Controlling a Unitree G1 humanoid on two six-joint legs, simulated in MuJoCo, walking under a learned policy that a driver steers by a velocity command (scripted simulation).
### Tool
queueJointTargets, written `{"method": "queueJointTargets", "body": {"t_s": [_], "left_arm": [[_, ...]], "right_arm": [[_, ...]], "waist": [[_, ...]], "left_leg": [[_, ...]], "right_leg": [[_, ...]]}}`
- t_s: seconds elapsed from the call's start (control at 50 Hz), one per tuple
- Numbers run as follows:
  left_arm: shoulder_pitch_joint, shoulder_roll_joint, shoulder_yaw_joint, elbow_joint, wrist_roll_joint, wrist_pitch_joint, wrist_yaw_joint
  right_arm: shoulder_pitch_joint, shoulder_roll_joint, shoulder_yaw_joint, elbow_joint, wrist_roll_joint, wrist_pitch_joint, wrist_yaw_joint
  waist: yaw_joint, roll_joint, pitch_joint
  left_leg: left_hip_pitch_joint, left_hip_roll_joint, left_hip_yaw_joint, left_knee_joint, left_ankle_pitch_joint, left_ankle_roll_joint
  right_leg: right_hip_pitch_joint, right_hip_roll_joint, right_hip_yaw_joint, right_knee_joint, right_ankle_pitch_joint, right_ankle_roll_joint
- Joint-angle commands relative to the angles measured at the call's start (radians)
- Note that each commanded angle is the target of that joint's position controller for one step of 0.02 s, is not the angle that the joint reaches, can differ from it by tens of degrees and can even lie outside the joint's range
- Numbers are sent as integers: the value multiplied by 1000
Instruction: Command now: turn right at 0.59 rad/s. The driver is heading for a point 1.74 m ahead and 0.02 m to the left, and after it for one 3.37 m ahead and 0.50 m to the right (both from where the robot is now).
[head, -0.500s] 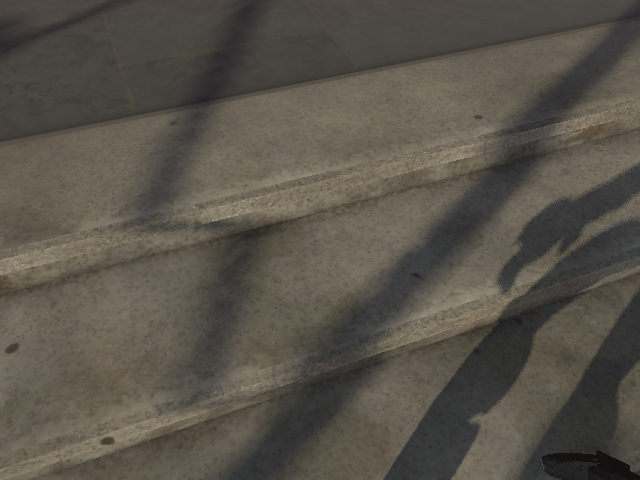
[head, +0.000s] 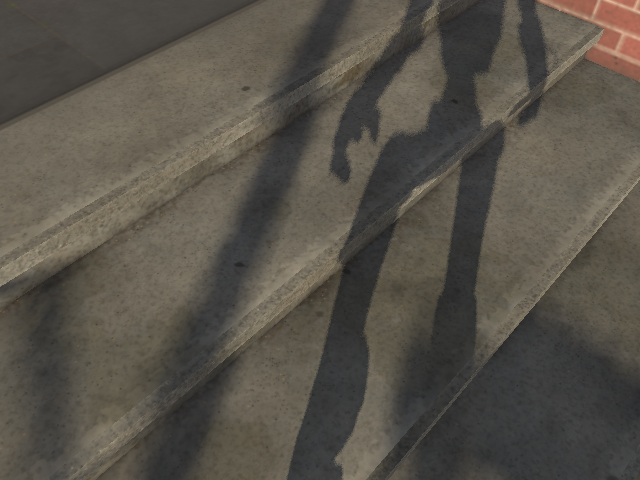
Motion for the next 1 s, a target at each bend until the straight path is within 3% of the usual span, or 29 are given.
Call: {"method": "queueJointTargets", "body": {"t_s": [0.02, 0.04, 0.06, 0.08, 0.1, 0.14, 0.16, 0.18, 0.22, 0.26, 0.36, 0.44, 0.48, 0.5, 0.52, 0.54, 0.56, 0.6, 0.62, 0.64, 0.7, 0.74, 0.76, 0.8, 0.84, 0.88, 0.9, 0.94, 1.0], "left_arm": [[-10, 98, 51, -60, -22, -41, 3], [32, 131, 77, -55, -18, -55, 13], [145, 271, 118, -43, -25, -70, 43], [239, 307, 129, -53, -18, -89, 48], [254, 268, 128, -14, 20, -111, 47], [90, 189, 100, -54, -7, -99, 38], [19, 148, 82, -70, -26, -86, 43], [13, 143, 78, -70, -35, -6, 57], [82, 168, 80, -76, -29, 36, 68], [81, 179, 77, -85, -18, 47, 78], [69, 160, 61, -99, -4, 55, 91], [58, 159, 57, -94, 5, 70, 81], [40, 148, 52, -86, -9, 78, 80], [50, 124, 43, -78, -18, 78, 82], [70, 80, 28, -79, -20, 70, 83], [112, 33, 16, -81, -23, 66, 80], [80, 76, 27, -77, -13, 78, 77], [66, 95, 37, -62, 0, 86, 69], [72, 95, 39, -48, -3, 88, 67], [80, 82, 37, -44, 1, 89, 65], [70, 4, 10, -23, -9, 87, 77], [118, 13, 15, 4, -4, 82, 83], [145, 66, 33, 16, 8, 77, 79], [266, 49, 35, 49, 11, 71, 71], [337, 53, 33, 75, 18, 61, 79], [265, 125, 51, 58, 6, 43, 88], [219, 116, 51, 46, 1, 35, 88], [162, 105, 51, 43, 1, 16, 80], [129, 94, 52, 69, -2, 7, 81]], "right_arm": [[-20, -161, -48, -42, 7, 3, -4], [22, -108, -32, -30, 2, 9, 0], [70, -1, -3, -95, 14, 8, -10], [22, -30, 6, -151, 40, -17, -10], [-129, -55, 0, -152, 56, -23, -1], [-77, -168, -45, -114, 32, -27, -15], [-57, -160, -45, -112, 9, -31, -16], [-61, -106, -26, -89, 41, 44, -3], [-39, -55, -1, -88, 40, 107, 10], [-16, -54, 6, -81, 37, 132, 10], [-79, -52, 19, -84, 22, 148, 1], [-62, -46, 23, -74, 37, 143, -4], [0, -21, 28, -52, 43, 134, -7], [13, -12, 32, -48, 37, 125, -9], [12, -33, 34, -59, 21, 111, -11], [-54, -92, 33, -86, 13, 98, -10], [-81, -96, 26, -82, 28, 95, -3], [-106, -31, 45, -76, 35, 80, 7], [-101, -38, 43, -69, 33, 81, 6], [-88, -36, 44, -58, 35, 80, 2], [-13, -29, 36, -17, 34, 100, 2], [3, -78, 14, -2, 40, 113, 3], [24, -73, 12, 2, 52, 112, 6], [-54, -102, 0, -4, 45, 114, 13], [-147, -65, 5, -37, 40, 107, 25], [-154, -40, 11, -61, 31, 88, 37], [-132, -73, 0, -50, 24, 78, 42], [-68, -75, -5, -22, 29, 65, 54], [-12, -30, 2, 9, 35, 67, 51]], "waist": [[14, 124, -52], [32, 77, -100], [25, -178, -240], [109, -171, -297], [158, -82, -156], [75, -79, -103], [25, -58, -57], [34, 72, -17], [52, 7, -71], [48, -44, -71], [71, -134, -22], [81, -156, -16], [50, -129, -17], [43, -95, -16], [51, 1, -38], [97, 166, -48], [74, 258, -4], [74, 203, 20], [72, 188, 20], [70, 185, 13], [23, 166, -7], [32, 189, -11], [37, 136, -9], [121, 112, 71], [154, -3, 119], [102, -184, 189], [75, -141, 189], [29, -68, 138], [-6, -101, 102]], "left_leg": [[67, 223, -145, -15, 173, 153], [-18, 166, -94, 69, 63, 87], [-195, -18, 53, 357, -229, -51], [-405, -124, -123, 565, -505, -101], [-519, -94, -256, 775, -457, -100], [-516, -62, -313, 950, -320, -87], [-470, -49, -326, 909, -246, -72], [-528, -30, -226, 834, -131, -51], [-485, -56, -222, 853, -95, -47], [-435, -72, -229, 855, -73, -45], [-328, -92, -214, 566, -61, -8], [-170, -126, -195, 346, -124, 20], [-51, -132, -183, 142, -32, 33], [18, -123, -207, 25, 17, 43], [87, -8, -338, -50, 47, 60], [97, 151, -513, -121, 125, 111], [-128, 206, -552, -161, 144, 207], [-185, 142, -487, -171, 91, 231], [-162, 109, -445, -151, 116, 220], [-113, 95, -425, -119, 197, 219], [8, 5, -374, -68, -26, 180], [-112, -6, -397, -75, -305, 156], [-219, -20, -399, -113, -423, 131], [-383, -24, -382, -84, -585, 118], [-447, -106, -274, 92, -457, 67], [-385, -151, -184, 394, -118, 37], [-350, -118, -222, 471, -119, 43], [-269, -113, -220, 471, -137, 56], [-38, -155, -158, 220, -133, 92]], "right_leg": [[104, 62, -45, -253, 248, -98], [267, 43, -10, -254, 389, -155], [528, -204, 309, -253, 903, -392], [656, -378, 597, -297, 877, -528], [560, -341, 514, -279, 806, -438], [359, -265, 384, -310, 703, -353], [231, -243, 360, -357, 608, -337], [327, -167, 317, -321, 720, -250], [316, -161, 315, -301, 803, -241], [221, -153, 316, -325, 684, -250], [133, -105, 337, -370, 274, -222], [105, -102, 390, -351, 181, -209], [82, -90, 406, -311, 191, -179], [54, -64, 411, -288, 146, -138], [10, -29, 393, -236, 52, -87], [-46, 91, 261, -112, -108, -48], [52, 143, 148, -24, -175, -24], [102, 120, 129, 89, -136, -8], [93, 118, 111, 115, -129, -4], [71, 105, 105, 100, -126, -2], [82, 125, 28, -192, -67, 15], [251, 149, -17, -279, 11, -6], [320, 146, -12, -159, -42, -24], [345, 111, 18, -152, -179, -76], [333, 23, 155, -281, -281, -119], [179, -238, 588, -600, -498, -220], [136, -257, 605, -636, -428, -239], [154, -198, 465, -613, -212, -208], [131, -71, 254, -545, -29, -160]]}}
